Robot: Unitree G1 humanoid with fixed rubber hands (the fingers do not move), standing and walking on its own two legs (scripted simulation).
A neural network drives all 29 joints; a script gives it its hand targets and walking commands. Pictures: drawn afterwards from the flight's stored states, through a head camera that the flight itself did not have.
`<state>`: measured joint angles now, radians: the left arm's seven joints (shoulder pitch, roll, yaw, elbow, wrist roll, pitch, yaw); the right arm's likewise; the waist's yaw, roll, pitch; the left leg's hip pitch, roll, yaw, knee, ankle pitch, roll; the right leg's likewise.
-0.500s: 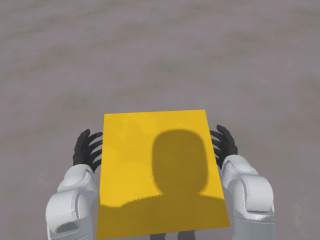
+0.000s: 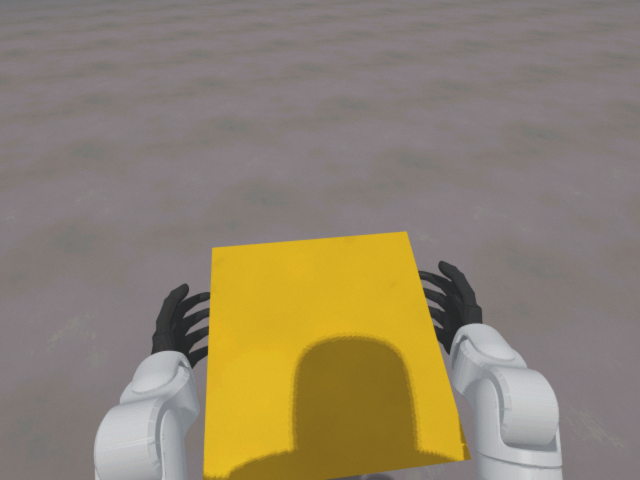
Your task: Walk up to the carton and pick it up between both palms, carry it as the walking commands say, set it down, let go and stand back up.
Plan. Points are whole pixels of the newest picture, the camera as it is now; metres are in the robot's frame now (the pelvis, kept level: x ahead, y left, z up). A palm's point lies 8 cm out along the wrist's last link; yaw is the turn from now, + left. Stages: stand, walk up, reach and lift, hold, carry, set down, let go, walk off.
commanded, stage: carry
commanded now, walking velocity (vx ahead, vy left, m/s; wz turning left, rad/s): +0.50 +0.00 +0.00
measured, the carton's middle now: (320, 369) +0.28 +0.04 +0.03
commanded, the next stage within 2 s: none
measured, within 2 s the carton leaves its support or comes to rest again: neither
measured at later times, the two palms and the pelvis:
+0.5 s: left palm (293, 101) +0.91 +0.15 +0.12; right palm (418, 72) +1.00 -0.14 +0.16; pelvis +0.70 -0.05 +0.03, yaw +3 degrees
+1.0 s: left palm (341, 29) +1.50 +0.06 +0.14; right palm (433, 20) +1.51 -0.25 +0.16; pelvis +1.25 -0.10 +0.06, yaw +4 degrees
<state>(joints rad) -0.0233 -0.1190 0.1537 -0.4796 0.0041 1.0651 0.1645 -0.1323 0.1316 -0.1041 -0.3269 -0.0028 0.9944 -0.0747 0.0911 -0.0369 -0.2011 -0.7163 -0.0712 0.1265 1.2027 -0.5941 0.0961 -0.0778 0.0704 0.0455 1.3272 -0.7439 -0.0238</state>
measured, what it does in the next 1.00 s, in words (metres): walks ahead: right foot, then left foot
